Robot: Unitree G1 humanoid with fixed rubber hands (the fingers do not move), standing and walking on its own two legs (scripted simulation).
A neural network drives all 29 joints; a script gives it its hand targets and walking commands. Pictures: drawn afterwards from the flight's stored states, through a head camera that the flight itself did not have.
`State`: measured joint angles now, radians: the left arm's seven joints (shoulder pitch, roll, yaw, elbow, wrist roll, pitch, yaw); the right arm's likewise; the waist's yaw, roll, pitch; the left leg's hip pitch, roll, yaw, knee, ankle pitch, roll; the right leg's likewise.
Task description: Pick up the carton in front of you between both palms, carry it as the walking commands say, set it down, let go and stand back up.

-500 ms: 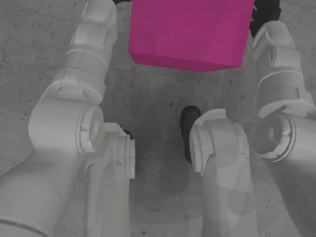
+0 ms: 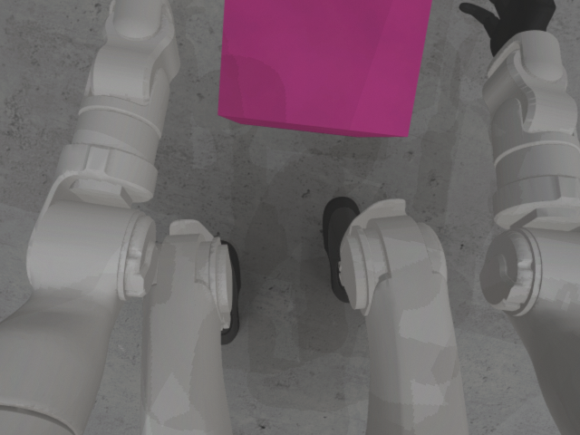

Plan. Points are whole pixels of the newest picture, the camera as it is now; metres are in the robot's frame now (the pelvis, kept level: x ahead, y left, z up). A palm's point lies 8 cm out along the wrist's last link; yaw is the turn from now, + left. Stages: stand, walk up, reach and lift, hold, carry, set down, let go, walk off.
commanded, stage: set down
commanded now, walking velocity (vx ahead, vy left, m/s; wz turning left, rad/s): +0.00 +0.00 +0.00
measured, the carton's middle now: (313, 54) +0.51 -0.09 -0.27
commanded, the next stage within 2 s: let go in 0.82 s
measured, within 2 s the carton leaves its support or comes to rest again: neither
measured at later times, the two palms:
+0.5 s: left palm out of the picture +0.57 +0.09 +0.01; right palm out of the picture +0.48 -0.29 +0.02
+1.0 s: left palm out of the picture +0.54 +0.10 +0.15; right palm out of the picture +0.46 -0.29 +0.15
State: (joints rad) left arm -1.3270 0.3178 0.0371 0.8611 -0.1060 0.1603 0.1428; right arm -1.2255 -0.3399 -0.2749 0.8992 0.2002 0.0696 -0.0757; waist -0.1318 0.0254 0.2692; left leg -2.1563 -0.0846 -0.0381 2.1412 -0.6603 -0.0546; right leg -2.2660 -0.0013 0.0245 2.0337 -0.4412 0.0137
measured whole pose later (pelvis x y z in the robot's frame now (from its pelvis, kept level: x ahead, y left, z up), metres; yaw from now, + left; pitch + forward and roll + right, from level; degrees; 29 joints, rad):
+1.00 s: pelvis +0.05 -0.01 +0.25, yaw +0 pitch +44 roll +2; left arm -0.94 0.16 0.23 0.78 0.11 0.17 0.08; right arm -0.81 -0.22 -0.36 0.73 -0.04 0.12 0.06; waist -0.10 0.04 -0.11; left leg -1.49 -0.06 -0.06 1.13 -0.41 -0.04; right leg -1.57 0.01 0.04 1.08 -0.27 0.00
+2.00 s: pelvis +0.14 +0.02 +0.38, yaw -2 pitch -3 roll -1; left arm 0.22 0.21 0.03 0.43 0.00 0.11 -0.06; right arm 0.21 -0.21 -0.05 0.43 -0.02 0.12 0.07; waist 0.01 0.03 0.09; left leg -0.06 -0.03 -0.07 0.44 -0.33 0.02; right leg -0.15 0.01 0.04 0.42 -0.22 0.03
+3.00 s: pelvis +0.14 -0.01 +0.38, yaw -1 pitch -2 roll +0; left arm 0.14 0.33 0.04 0.93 0.03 0.00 0.01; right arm 0.20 -0.37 -0.01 0.83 -0.03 0.00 -0.03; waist 0.01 0.04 0.02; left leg -0.08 0.00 -0.09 0.43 -0.32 -0.02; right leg -0.19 0.02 0.01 0.46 -0.24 -0.01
